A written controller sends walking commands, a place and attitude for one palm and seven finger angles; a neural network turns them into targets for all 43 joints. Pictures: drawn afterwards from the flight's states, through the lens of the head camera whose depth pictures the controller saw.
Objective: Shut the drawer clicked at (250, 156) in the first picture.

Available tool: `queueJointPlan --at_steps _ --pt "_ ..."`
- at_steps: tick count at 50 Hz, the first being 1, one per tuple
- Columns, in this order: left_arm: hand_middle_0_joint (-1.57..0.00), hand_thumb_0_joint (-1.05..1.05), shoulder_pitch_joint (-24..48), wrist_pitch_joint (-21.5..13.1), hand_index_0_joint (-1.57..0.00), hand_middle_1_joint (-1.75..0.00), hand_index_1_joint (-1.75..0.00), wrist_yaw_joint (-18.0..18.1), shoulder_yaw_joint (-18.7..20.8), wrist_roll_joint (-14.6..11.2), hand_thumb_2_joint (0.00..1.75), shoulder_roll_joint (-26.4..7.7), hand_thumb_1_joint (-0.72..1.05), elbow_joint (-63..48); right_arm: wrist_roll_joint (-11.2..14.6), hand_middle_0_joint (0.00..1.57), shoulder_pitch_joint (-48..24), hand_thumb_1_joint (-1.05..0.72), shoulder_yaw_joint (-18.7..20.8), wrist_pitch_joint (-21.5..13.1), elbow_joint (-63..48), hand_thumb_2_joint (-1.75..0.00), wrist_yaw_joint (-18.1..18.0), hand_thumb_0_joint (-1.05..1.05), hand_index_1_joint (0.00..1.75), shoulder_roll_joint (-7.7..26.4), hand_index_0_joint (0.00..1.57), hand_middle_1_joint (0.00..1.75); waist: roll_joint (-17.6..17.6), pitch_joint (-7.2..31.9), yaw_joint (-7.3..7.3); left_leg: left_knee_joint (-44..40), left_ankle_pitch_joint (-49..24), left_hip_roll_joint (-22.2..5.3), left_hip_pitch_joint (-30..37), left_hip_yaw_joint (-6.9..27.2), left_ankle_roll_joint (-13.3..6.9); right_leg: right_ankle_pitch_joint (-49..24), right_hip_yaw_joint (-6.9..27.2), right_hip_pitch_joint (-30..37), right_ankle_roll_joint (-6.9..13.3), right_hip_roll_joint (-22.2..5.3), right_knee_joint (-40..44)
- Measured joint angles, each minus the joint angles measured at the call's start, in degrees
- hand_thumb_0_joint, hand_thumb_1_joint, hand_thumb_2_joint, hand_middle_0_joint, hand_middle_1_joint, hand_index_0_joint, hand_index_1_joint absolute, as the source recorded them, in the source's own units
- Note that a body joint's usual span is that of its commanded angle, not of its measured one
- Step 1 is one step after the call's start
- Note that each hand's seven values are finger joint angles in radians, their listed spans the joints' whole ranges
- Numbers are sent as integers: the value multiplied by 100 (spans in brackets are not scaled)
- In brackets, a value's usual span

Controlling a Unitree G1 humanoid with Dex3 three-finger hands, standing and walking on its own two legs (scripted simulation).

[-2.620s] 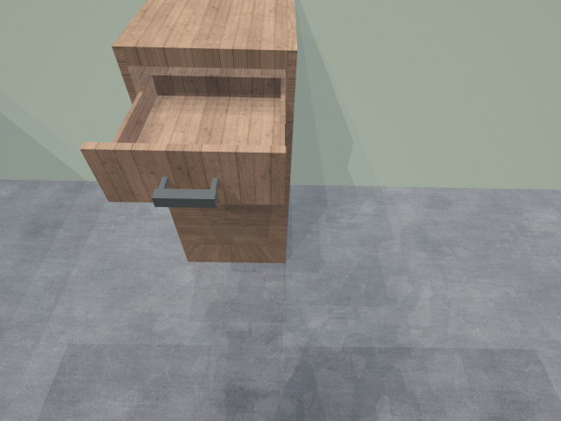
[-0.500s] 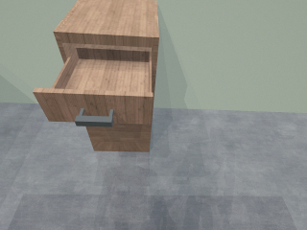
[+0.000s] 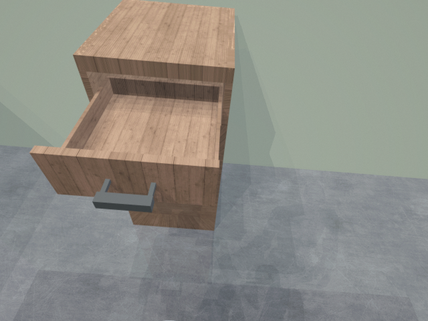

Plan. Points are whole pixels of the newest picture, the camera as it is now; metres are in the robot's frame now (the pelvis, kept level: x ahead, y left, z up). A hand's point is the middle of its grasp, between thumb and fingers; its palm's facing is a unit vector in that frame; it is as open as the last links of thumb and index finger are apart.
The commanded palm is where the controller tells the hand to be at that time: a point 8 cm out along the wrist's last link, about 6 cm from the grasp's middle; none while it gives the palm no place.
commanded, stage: come to a stop and stand still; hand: left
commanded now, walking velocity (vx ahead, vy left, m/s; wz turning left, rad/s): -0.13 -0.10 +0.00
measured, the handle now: (127, 193) +0.35 +0.20 +0.02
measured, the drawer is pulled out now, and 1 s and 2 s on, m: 0.30 0.30 0.30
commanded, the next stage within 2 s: look again from close up in 0.70 s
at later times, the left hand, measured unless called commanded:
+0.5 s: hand out of the picture -0.03 +0.18 -0.18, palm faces +0.01 -0.98 -0.21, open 7.4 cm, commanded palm none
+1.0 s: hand out of the picture -0.05 +0.16 -0.16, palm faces +0.02 -0.98 -0.18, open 7.4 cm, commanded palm none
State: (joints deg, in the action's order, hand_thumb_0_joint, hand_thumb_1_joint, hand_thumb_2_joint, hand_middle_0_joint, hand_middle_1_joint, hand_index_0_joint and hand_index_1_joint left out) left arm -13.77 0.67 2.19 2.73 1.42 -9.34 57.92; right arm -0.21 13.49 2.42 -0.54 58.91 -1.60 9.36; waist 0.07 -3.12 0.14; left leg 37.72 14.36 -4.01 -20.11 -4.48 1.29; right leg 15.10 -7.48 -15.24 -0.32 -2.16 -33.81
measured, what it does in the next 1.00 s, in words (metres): steps on the spot: right foot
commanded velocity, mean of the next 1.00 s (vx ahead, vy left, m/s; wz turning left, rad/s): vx -0.01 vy -0.02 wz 0.00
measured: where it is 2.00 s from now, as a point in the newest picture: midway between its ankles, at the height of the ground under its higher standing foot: outside the picture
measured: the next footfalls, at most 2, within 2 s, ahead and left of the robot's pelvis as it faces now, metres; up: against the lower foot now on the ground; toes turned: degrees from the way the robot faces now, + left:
right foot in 0.34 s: +0.00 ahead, -0.13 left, +0.00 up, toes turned -2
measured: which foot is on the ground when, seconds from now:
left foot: down 0.00-1.00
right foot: down 0.00-0.02, up 0.04-0.32, down 0.34-1.00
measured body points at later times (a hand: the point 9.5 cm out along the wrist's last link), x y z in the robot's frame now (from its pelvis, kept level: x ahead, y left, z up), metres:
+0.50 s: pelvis -0.03 +0.00 +0.00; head -0.04 +0.00 +0.45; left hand -0.03 +0.23 -0.16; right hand +0.02 -0.24 -0.15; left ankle +0.07 +0.10 -0.72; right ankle -0.04 -0.14 -0.72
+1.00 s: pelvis -0.04 -0.01 +0.01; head -0.03 -0.01 +0.46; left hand -0.05 +0.21 -0.15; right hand -0.04 -0.22 -0.15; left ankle +0.06 +0.09 -0.72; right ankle -0.04 -0.14 -0.72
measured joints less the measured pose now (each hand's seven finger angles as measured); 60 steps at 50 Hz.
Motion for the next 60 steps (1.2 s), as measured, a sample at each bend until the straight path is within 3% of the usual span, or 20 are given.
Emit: queueJointPlan --at_steps 4,9,15,17,18,21,27,32,39,48,60 --pt "-20 0 -50 194 -20 -30 -30 3 25 -36 90 -97 93 14 -69 19 -310 -92 -61 -30 -196 -90 -3 0 30 -121 20 30 -230 -56 -108 -142 -23 165 118 -154 -409 997 344 -260 -44 -22 -936" --pt "-20 0 -192 163 -20 -30 -30 -15 17 -14 90 -132 92 17 -78 20 -593 -92 -154 10 -231 -90 -10 0 30 -182 20 30 -223 7 -216 -889 -465 258 264 -176 -482 1116 597 -469 -119 99 -1925" --pt "-19 0 -466 183 -19 -30 -30 -20 -70 -7 90 -76 91 134 -55 20 -745 -91 -121 36 -186 -90 32 0 30 -186 20 30 -83 97 -169 -1268 -767 246 265 -245 -444 1069 535 82 -143 7 -791" --pt "-19 0 -608 108 -20 -30 -30 27 -146 31 90 -87 91 52 -22 20 -667 -91 -113 92 -298 -90 84 0 30 -147 21 30 -93 157 -188 -917 -648 223 -28 -304 -387 711 684 294 -21 -21 165" --pt "-19 0 -647 71 -20 -30 -30 45 -171 49 90 -75 91 21 -21 20 -635 -91 -99 125 -378 -90 125 0 30 -107 21 30 -62 138 -186 -588 -473 176 -232 -307 -341 467 738 218 -25 4 251" --pt "-20 0 -671 37 -20 -30 -30 17 -265 48 90 46 91 15 -34 20 -378 -91 -40 177 -470 -90 203 0 30 74 20 30 241 0 -18 -107 -260 125 -359 0 -288 451 581 188 -104 135 -132" --pt "-20 1 -644 92 -20 -30 -30 -8 -253 20 90 74 91 -117 -82 20 352 -92 -37 242 -262 -90 182 0 30 196 20 30 186 183 116 -76 -294 244 -249 51 -387 735 580 228 -17 79 -421" --pt "-20 0 -552 -11 -20 -30 -30 -23 -233 9 90 36 91 -248 -107 20 656 -92 -90 332 -17 -90 183 1 30 143 20 30 117 278 123 -382 -252 337 -265 114 -351 657 674 160 74 123 -219" --pt "-20 0 -539 -2 -20 -30 -30 -55 -260 -32 90 7 91 -73 -90 20 752 -92 -173 200 122 -90 167 1 30 -11 20 30 66 236 187 -657 -517 326 -194 109 -307 403 738 157 31 163 -39" --pt "-20 0 -628 -61 -20 -30 -30 -59 -270 -25 90 65 91 136 -64 20 520 -91 -215 135 296 -90 155 1 30 -162 20 30 42 207 79 -946 -679 334 -109 161 -276 237 731 226 25 189 226" --pt "-20 0 -818 -102 -20 -30 -30 -67 -331 -16 90 156 91 457 -28 20 212 -92 -193 42 392 -90 119 1 30 -29 20 30 -48 234 -15 -1063 -754 306 57 161 -248 257 748 444 2 222 456"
